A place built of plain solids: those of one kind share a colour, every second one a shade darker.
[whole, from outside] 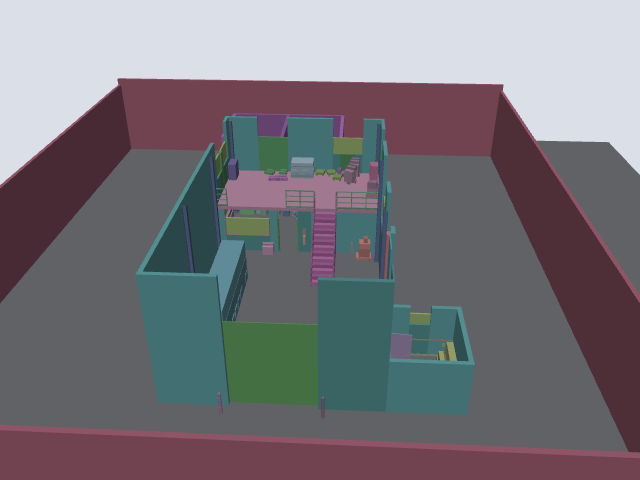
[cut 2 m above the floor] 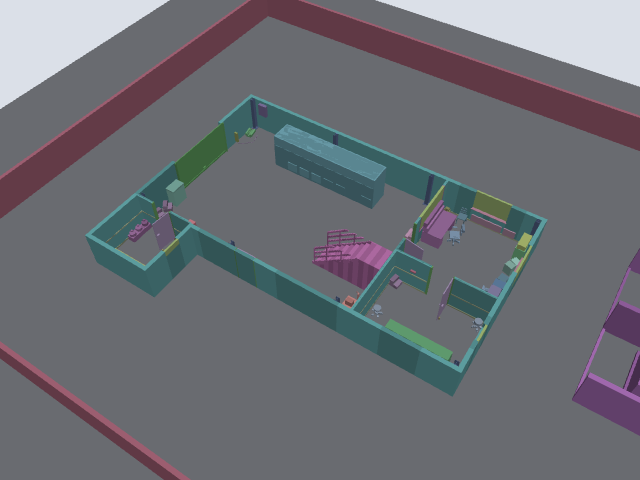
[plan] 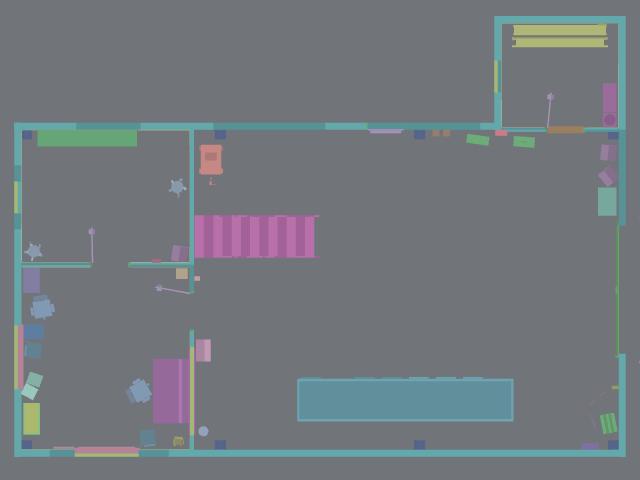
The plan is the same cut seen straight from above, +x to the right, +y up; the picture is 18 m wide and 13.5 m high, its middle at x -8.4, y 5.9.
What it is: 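An older electricity substation's switch hall at the yard's level, the gear in one rank over covered trenches, a store loft over its control and relay rooms, a battery room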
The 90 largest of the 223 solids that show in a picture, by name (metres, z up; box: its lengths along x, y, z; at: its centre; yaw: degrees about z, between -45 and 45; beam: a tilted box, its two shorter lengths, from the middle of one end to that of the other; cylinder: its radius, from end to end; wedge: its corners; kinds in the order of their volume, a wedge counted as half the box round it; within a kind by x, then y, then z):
{
 "yard_bound_1": {"box": [0.2, 28.32, 5.58], "at": [-26.9, 3.96, 2.74]},
 "yard_bound_2": {"box": [33.56, 0.2, 5.15], "at": [-10.22, -10.1, 2.52]},
 "yard_bound_3": {"box": [33.56, 0.2, 5.15], "at": [-10.22, 18.02, 2.52]},
 "yard_bound_4": {"box": [0.2, 28.32, 5.15], "at": [6.46, 3.96, 2.52]},
 "wall_1": {"box": [0.2, 1.91, 6.25], "at": [-16.9, 0.75, 3.08]},
 "wall_2": {"box": [0.2, 1.81, 1.05], "at": [-16.9, 2.6, 0.47]},
 "wall_3": {"box": [0.2, 1.71, 6.25], "at": [-16.9, 4.35, 3.08]},
 "wall_4": {"box": [0.2, 1.01, 6.25], "at": [-16.9, 5.7, 3.08]},
 "wall_5": {"box": [0.2, 0.46, 4.05], "at": [-16.9, 6.42, 1.98]},
 "wall_6": {"box": [0.2, 0.91, 1.75], "at": [-16.9, 7.1, 0.82]},
 "wall_7": {"box": [0.2, 0.46, 4.05], "at": [-16.9, 7.78, 1.98]},
 "wall_8": {"box": [0.2, 1.21, 6.25], "at": [-16.9, 8.6, 3.08]},
 "wall_9": {"box": [1.01, 0.2, 6.25], "at": [-16.5, -0.1, 3.08]},
 "wall_10": {"box": [1.76, 0.2, 6.25], "at": [-16.12, 9.1, 3.08]},
 "wall_11": {"box": [1.96, 0.06, 2.65], "at": [-15.82, 5.17, 1.27]},
 "wall_12": {"box": [1.96, 0.06, 2.65], "at": [-15.82, 5.23, 1.27]},
 "wall_13": {"box": [0.71, 0.2, 4.05], "at": [-15.65, -0.1, 1.98]},
 "wall_14": {"box": [0.81, 0.2, 0.95], "at": [-14.9, -0.1, 0.42]},
 "wall_15": {"box": [1.81, 0.2, 4.05], "at": [-14.35, 9.1, 1.98]},
 "wall_16": {"box": [0.86, 0.2, 4.05], "at": [-13.07, -0.1, 1.98]},
 "wall_17": {"box": [1.75, 0.06, 2.65], "at": [-12.88, 5.17, 1.27]},
 "wall_18": {"box": [1.75, 0.06, 2.65], "at": [-12.88, 5.23, 1.27]},
 "wall_19": {"box": [1.46, 0.2, 6.25], "at": [-12.72, 9.1, 3.08]},
 "wall_20": {"box": [0.66, 0.2, 6.25], "at": [-12.32, -0.1, 3.08]},
 "wall_21": {"box": [0.06, 3.8, 2.65], "at": [-12.03, 7.1, 1.27]},
 "wall_22": {"box": [0.06, 3.8, 2.77], "at": [-11.97, 7.1, 1.33]},
 "wall_23": {"box": [0.61, 0.2, 6.25], "at": [-11.7, 9.1, 3.08]},
 "wall_24": {"box": [3.16, 0.2, 2.75], "at": [-9.82, 9.1, 1.32]},
 "wall_25": {"box": [1.21, 0.2, 6.25], "at": [-7.65, 9.1, 3.08]},
 "wall_26": {"box": [12.2, 0.2, 6.25], "at": [-5.9, -0.1, 3.08]},
 "wall_27": {"box": [3.16, 0.2, 2.75], "at": [-5.47, 9.1, 1.32]},
 "wall_28": {"box": [0.61, 0.2, 6.25], "at": [-3.6, 9.1, 3.08]},
 "wall_29": {"box": [0.2, 1.06, 2.65], "at": [-3.4, 9.53, 1.27]},
 "wall_30": {"box": [0.2, 0.91, 1.75], "at": [-3.4, 10.5, 0.82]},
 "wall_31": {"box": [0.2, 1.26, 2.65], "at": [-3.4, 11.57, 1.27]},
 "wall_32": {"box": [1.31, 0.06, 6.25], "at": [-2.7, 8.97, 3.08]},
 "wall_33": {"box": [1.25, 0.06, 2.65], "at": [-2.67, 9.03, 1.27]},
 "wall_34": {"box": [3.7, 0.2, 2.65], "at": [-1.65, 12.1, 1.27]},
 "wall_35": {"box": [0.95, 0.06, 6.25], "at": [-0.48, 8.97, 3.08]},
 "wall_36": {"box": [0.2, 2.91, 6.25], "at": [0.1, 1.25, 3.08]},
 "wall_37": {"box": [0.2, 2.71, 6.25], "at": [0.1, 7.65, 3.08]},
 "wall_38": {"box": [0.2, 3.2, 2.65], "at": [0.1, 10.6, 1.27]},
 "switchgear_row_1": {"box": [6.08, 0.02, 1.48], "at": [-6.0, 0.8, 0.69]},
 "switchgear_row_2": {"box": [5.96, 1.07, 2.31], "at": [-6.0, 1.4, 1.11]},
 "switchgear_row_3": {"box": [6.08, 1.19, 2.37], "at": [-6.0, 1.4, 1.14]},
 "switchgear_row_4": {"box": [6.08, 0.02, 1.48], "at": [-6.0, 2.0, 0.69]},
 "yard_pen_1": {"box": [0.24, 8.21, 3.35], "at": [-25.89, 2.6, 1.67]},
 "yard_pen_2": {"box": [2.23, 2.95, 0.22], "at": [-23.79, 4.59, 0.16]},
 "yard_pen_3": {"box": [2.01, 2.73, 1.69], "at": [-23.79, 4.59, 1.12]},
 "yard_pen_4": {"box": [4.67, 0.24, 3.35], "at": [-23.44, -1.39, 1.67]},
 "yard_pen_5": {"box": [4.67, 0.24, 3.35], "at": [-23.44, 2.6, 1.67]},
 "yard_pen_6": {"box": [4.67, 0.24, 3.35], "at": [-23.44, 6.59, 1.67]},
 "raised_floor_deck_1": {"box": [4.92, 9.06, 0.2], "at": [-14.37, 4.5, 2.7]},
 "stair_1": {"box": [0.28, 1.2, 2.65], "at": [-11.79, 6.0, 1.27]},
 "stair_2": {"box": [0.28, 1.2, 2.45], "at": [-11.53, 6.0, 1.18]},
 "stair_3": {"box": [0.28, 1.2, 2.25], "at": [-11.28, 6.0, 1.07]},
 "stair_4": {"box": [0.28, 1.2, 2.05], "at": [-11.02, 6.0, 0.97]},
 "stair_5": {"box": [0.28, 1.2, 1.85], "at": [-10.76, 6.0, 0.88]},
 "stair_6": {"box": [0.28, 1.2, 1.65], "at": [-10.5, 6.0, 0.78]},
 "stair_7": {"box": [0.28, 1.2, 1.45], "at": [-10.25, 6.0, 0.68]},
 "stair_8": {"box": [0.28, 1.2, 1.25], "at": [-9.99, 6.0, 0.57]},
 "stair_9": {"box": [0.28, 1.2, 1.05], "at": [-9.73, 6.0, 0.47]},
 "stair_10": {"box": [0.28, 1.2, 0.85], "at": [-9.47, 6.0, 0.38]},
 "stair_11": {"box": [0.28, 1.2, 0.65], "at": [-9.22, 6.0, 0.28]},
 "relay_cubicles_1": {"box": [2.8, 0.46, 2.2], "at": [-14.95, 8.76, 1.17]},
 "plan_chest_1": {"box": [0.92, 1.32, 1.03], "at": [-16.29, 4.41, 3.26]},
 "plan_chest_2": {"box": [0.95, 1.37, 0.42], "at": [-16.27, 4.41, 3.11]},
 "wall_over_deck_1": {"box": [0.1, 5.26, 2.22], "at": [-16.86, 2.6, 3.89]},
 "wall_over_deck_2": {"box": [0.1, 1.86, 1.21], "at": [-16.86, 7.1, 3.38]},
 "wall_over_deck_3": {"box": [1.56, 0.1, 1.21], "at": [-15.25, -0.06, 3.38]},
 "wall_over_deck_4": {"box": [1.56, 0.1, 1.21], "at": [-13.4, -0.06, 3.38]},
 "window_pane_1": {"box": [0.1, 1.8, 1.21], "at": [-16.95, 2.6, 1.59]},
 "window_pane_2": {"box": [0.1, 1.8, 1.01], "at": [-16.95, 7.1, 4.49]},
 "window_pane_3": {"box": [1.5, 0.1, 1.01], "at": [-15.25, -0.15, 4.49]},
 "window_pane_4": {"box": [1.8, 0.1, 1.31], "at": [-14.4, -0.15, 1.54]},
 "window_pane_5": {"box": [0.12, 2.5, 1.11], "at": [-12.0, 1.65, 1.49]},
 "control_desk_1": {"box": [0.46, 0.42, 0.79], "at": [-12.83, 2.33, 0.34]},
 "control_desk_2": {"box": [0.5, 1.8, 0.79], "at": [-12.35, 1.65, 0.34]},
 "sectional_door_1": {"box": [0.042, 3.68, 4.12], "at": [-0.01, 4.5, 2.01]},
 "charger_cubicle_1": {"box": [0.47, 0.7, 1.75], "at": [-16.51, 4.76, 0.83]},
 "tool_cabinet_1": {"box": [0.66, 0.46, 0.93], "at": [-15.86, 8.68, 3.36]},
 "tool_cabinet_2": {"box": [0.7, 0.45, 0.89], "at": [-15.86, 8.69, 3.36]},
 "filing_lateral_1": {"box": [0.48, 0.9, 1.05], "at": [-16.51, 0.87, 0.48]},
 "cupboard_steel_low_1": {"box": [0.92, 0.45, 1.05], "at": [-15.8, 0.29, 3.27]},
 "log_desk_1": {"box": [0.48, 0.8, 1.05], "at": [-0.32, 6.98, 0.47]},
 "battery_stand_1": {"box": [2.59, 0.29, 0.52], "at": [-1.65, 11.8, 0.86]},
 "pier_1": {"box": [0.34, 0.17, 6.25], "at": [-3.3, 8.91, 3.08]},
 "test_set_1": {"box": [0.48, 0.54, 0.66], "at": [-15.35, 7.28, 3.25], "yaw": -28.6},
 "test_set_2": {"box": [0.48, 0.54, 0.66], "at": [-13.54, 8.56, 3.25], "yaw": -8.5},
 "breaker_truck_1": {"box": [0.5, 0.6, 0.54], "at": [-11.46, 8.2, 0.46]}
}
